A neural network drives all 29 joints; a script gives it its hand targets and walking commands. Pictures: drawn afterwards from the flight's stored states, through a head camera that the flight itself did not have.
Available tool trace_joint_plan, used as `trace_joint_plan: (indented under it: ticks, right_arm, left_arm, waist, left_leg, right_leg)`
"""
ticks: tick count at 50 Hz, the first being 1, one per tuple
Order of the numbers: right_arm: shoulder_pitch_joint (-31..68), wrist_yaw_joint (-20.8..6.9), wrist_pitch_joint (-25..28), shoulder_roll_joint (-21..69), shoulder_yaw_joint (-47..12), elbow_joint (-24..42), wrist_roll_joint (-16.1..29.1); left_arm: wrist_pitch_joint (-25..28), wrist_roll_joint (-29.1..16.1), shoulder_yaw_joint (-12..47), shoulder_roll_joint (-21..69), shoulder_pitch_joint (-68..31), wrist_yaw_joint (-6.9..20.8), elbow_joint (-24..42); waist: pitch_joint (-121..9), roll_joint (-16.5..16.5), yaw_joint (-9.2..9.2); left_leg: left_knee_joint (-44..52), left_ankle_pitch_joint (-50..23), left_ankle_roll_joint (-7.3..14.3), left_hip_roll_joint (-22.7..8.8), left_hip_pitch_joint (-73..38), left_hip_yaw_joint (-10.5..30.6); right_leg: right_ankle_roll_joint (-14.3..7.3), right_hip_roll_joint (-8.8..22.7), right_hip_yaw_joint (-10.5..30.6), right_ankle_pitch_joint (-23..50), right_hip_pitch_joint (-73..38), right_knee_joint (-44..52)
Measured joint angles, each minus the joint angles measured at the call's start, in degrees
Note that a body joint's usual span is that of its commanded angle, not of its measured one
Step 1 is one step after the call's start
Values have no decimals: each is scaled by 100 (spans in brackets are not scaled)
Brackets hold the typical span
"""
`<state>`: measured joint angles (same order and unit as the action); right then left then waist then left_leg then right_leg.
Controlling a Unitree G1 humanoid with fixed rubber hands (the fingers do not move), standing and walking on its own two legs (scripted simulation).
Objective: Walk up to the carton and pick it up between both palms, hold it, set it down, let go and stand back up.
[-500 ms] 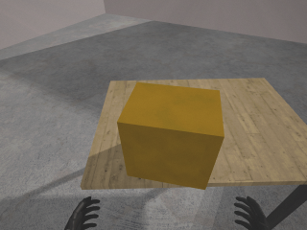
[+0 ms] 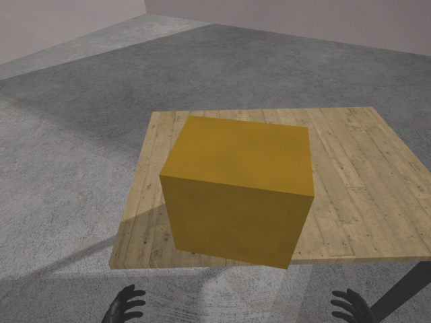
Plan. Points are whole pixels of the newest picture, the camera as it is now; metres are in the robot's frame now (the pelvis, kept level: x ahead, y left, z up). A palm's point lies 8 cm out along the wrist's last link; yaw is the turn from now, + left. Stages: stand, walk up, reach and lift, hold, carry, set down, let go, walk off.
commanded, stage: let go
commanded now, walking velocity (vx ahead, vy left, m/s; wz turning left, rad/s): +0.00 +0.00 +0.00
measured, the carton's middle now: (237, 192) +0.43 -0.02 +0.00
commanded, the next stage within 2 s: stand in 0.20 s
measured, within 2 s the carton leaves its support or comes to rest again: neither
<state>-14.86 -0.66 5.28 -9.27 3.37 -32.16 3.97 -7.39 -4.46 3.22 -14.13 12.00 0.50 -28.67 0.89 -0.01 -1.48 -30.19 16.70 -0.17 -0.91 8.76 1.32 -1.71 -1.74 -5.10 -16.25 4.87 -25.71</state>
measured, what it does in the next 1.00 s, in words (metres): stands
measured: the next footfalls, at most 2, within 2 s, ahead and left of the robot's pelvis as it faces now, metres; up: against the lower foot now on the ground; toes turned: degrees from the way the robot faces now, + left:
none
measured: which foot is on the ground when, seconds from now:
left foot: down 0.00-1.00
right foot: down 0.00-1.00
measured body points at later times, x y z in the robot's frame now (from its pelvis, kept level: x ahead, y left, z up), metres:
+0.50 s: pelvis +0.01 +0.00 +0.00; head +0.00 +0.00 +0.45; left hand +0.16 +0.26 -0.10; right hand +0.15 -0.29 -0.07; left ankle +0.00 +0.12 -0.74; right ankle -0.02 -0.09 -0.74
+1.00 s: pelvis +0.02 +0.00 +0.00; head +0.02 -0.01 +0.45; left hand +0.14 +0.27 -0.11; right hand +0.15 -0.30 -0.09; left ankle +0.00 +0.12 -0.74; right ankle -0.02 -0.09 -0.74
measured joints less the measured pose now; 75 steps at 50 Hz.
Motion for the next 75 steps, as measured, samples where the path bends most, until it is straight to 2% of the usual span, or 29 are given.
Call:
trace_joint_plan:
  ticks: [12, 19, 29, 39, 75]
  right_arm:
    - [9, -22, 171, -89, 0, -109, -66]
    - [9, -22, -233, -701, 2, -155, -240]
    - [9, -21, -329, -1086, 0, -199, -239]
    - [8, -21, -387, -1086, 0, -340, -240]
    - [8, -21, -417, -1087, 0, -882, -240]
  left_arm:
    - [57, 128, -1, 31, 1, -37, -51]
    - [550, 310, -3, -289, 1, -37, -703]
    - [788, 318, -1, -500, 1, -37, -1333]
    - [795, 318, -1, -500, 0, -37, -1711]
    - [825, 318, -1, -506, 0, -37, -2391]
  waist:
    - [2, 2, 0]
    - [2, 50, 0]
    - [1, 61, 0]
    - [1, 109, 0]
    - [1, 182, 0]
  left_leg:
    - [0, 21, -3, -1, 5, -2]
    - [1, 16, 1, 16, 117, -4]
    - [0, 83, 4, 17, 131, -3]
    - [0, 147, 4, 17, 131, -3]
    - [1, 48, 4, 17, 131, -6]
  right_leg:
    - [-1, 0, 0, -22, 7, -4]
    - [-1, 18, 0, -32, 131, -33]
    - [-1, 18, 0, -101, 145, -35]
    - [-1, 18, 0, -166, 145, -35]
    - [-2, 20, 0, -67, 145, -32]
